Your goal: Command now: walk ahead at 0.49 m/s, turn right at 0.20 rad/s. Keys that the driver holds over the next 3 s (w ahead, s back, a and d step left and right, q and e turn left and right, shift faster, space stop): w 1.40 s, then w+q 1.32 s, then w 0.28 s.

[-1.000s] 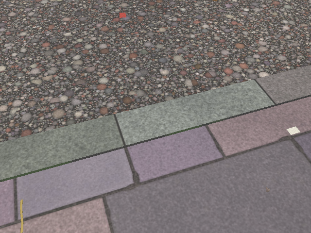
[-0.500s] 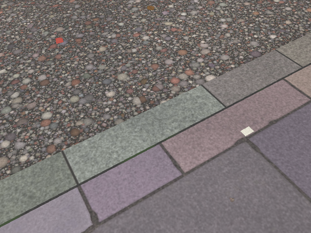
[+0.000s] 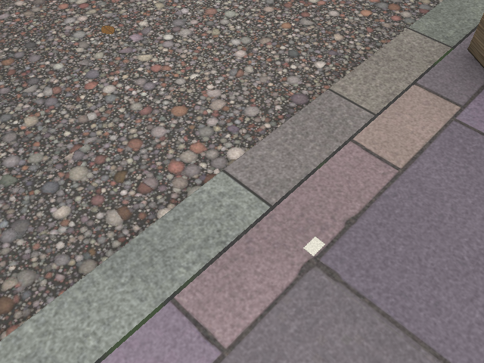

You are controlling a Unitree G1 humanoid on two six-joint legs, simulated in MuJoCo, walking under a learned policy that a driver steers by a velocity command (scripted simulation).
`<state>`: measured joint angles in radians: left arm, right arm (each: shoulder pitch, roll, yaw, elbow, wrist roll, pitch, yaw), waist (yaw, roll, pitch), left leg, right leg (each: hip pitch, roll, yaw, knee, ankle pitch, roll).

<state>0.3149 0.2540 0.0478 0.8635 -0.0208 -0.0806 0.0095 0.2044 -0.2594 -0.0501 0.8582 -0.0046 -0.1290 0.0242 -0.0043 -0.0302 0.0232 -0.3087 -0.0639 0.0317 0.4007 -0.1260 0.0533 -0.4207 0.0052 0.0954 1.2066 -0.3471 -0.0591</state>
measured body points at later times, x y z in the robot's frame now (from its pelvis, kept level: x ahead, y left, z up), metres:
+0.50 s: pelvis +0.27 -0.08 +0.00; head +0.29 -0.09 +0.45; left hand +0.40 +0.18 -0.10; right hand +0.32 -0.35 -0.14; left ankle +0.20 +0.09 -0.65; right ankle +0.32 -0.16 -0.74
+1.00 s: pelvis +0.55 -0.03 -0.01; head +0.58 -0.02 +0.44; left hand +0.54 +0.24 -0.15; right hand +0.73 -0.28 -0.11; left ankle +0.64 +0.06 -0.74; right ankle +0.37 -0.16 -0.66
